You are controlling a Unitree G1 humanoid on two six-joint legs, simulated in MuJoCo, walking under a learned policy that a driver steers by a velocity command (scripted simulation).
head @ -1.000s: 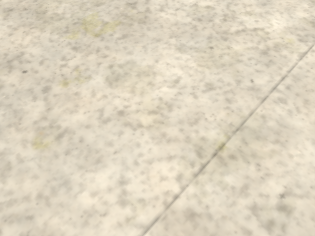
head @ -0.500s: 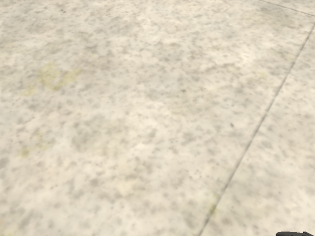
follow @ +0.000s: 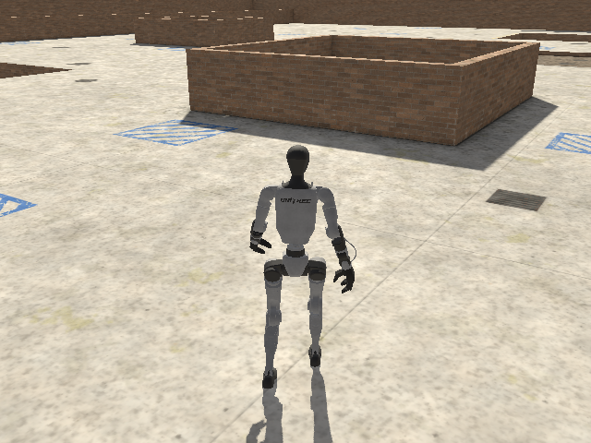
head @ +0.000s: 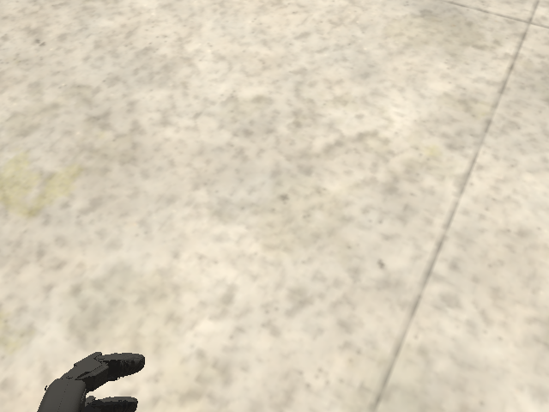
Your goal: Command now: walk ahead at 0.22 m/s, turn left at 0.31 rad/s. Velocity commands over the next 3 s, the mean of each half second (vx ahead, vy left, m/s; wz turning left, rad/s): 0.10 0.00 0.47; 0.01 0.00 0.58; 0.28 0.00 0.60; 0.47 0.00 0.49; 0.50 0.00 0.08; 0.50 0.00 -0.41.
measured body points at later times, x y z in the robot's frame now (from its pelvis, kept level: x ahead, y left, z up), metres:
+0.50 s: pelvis +0.07 +0.03 +0.01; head +0.11 +0.08 +0.46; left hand +0.15 +0.35 -0.11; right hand +0.28 -0.21 -0.07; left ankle +0.08 +0.13 -0.73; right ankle +0.09 -0.11 -0.65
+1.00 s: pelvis +0.10 +0.00 +0.02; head +0.14 +0.00 +0.46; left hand +0.05 +0.32 -0.08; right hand +0.39 -0.16 -0.08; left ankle +0.02 +0.11 -0.64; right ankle +0.16 -0.10 -0.73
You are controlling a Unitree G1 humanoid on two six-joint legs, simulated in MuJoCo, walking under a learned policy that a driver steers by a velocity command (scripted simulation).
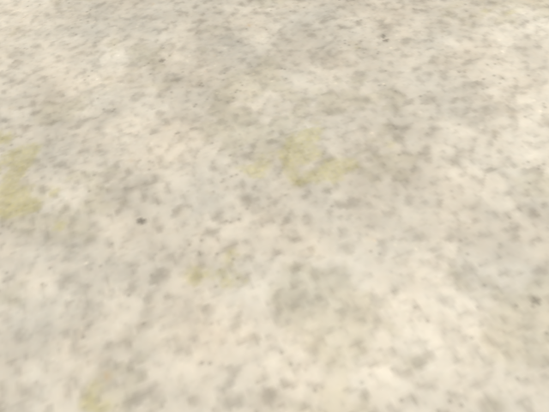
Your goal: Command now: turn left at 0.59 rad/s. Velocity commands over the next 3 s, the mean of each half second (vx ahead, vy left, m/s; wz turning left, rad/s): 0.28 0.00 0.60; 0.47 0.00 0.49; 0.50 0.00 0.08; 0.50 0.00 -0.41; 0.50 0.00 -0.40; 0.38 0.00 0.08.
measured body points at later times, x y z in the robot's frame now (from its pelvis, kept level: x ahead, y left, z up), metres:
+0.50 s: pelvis +0.09 +0.08 +0.01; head +0.10 +0.12 +0.46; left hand +0.18 +0.40 -0.10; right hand +0.22 -0.17 -0.09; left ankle -0.01 +0.15 -0.74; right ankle +0.21 -0.06 -0.67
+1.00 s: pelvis +0.35 +0.15 +0.00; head +0.38 +0.16 +0.45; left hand +0.24 +0.41 -0.12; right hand +0.64 +0.01 -0.09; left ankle +0.34 +0.31 -0.68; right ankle +0.40 +0.05 -0.74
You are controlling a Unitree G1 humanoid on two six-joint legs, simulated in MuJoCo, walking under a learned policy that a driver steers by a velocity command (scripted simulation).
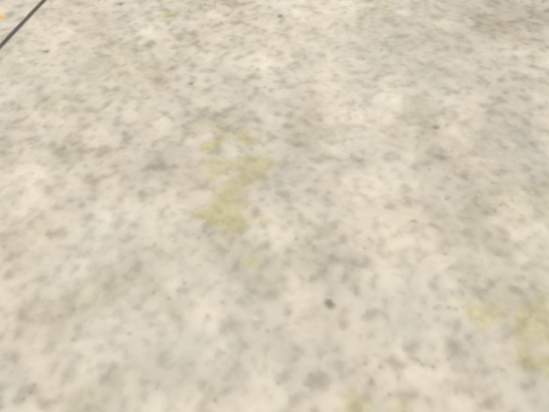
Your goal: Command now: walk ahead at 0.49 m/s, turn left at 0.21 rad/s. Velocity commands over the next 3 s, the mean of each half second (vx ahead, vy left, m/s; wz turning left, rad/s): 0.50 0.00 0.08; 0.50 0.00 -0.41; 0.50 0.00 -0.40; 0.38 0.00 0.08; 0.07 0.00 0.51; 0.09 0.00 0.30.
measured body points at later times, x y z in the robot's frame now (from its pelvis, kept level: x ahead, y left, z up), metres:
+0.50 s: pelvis +0.28 +0.07 +0.00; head +0.30 +0.08 +0.45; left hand +0.44 +0.34 -0.10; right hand +0.34 -0.21 -0.11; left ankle +0.25 +0.16 -0.74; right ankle +0.40 -0.10 -0.67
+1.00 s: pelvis +0.57 -0.01 +0.00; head +0.60 -0.04 +0.45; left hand +0.71 +0.24 -0.10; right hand +0.68 -0.32 -0.09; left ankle +0.71 +0.15 -0.67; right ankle +0.55 -0.08 -0.74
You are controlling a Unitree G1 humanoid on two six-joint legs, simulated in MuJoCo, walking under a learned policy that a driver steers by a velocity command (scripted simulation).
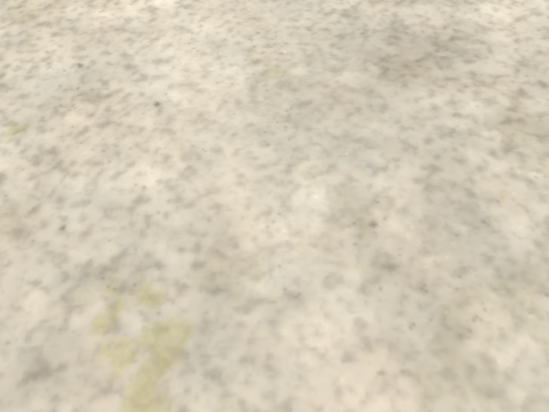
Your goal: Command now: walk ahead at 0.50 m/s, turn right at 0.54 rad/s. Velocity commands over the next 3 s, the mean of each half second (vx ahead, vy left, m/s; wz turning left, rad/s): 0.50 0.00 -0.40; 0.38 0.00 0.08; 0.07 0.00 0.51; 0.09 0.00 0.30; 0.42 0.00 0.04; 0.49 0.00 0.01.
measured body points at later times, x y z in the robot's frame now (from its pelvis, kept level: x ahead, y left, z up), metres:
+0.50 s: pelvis +0.28 +0.04 +0.00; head +0.31 +0.04 +0.45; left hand +0.50 +0.26 -0.10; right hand +0.26 -0.24 -0.12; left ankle +0.28 +0.14 -0.75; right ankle +0.33 -0.13 -0.69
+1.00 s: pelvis +0.49 -0.08 +0.00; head +0.53 -0.10 +0.45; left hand +0.63 +0.18 -0.11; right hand +0.59 -0.37 -0.12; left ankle +0.60 +0.06 -0.68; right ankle +0.48 -0.16 -0.75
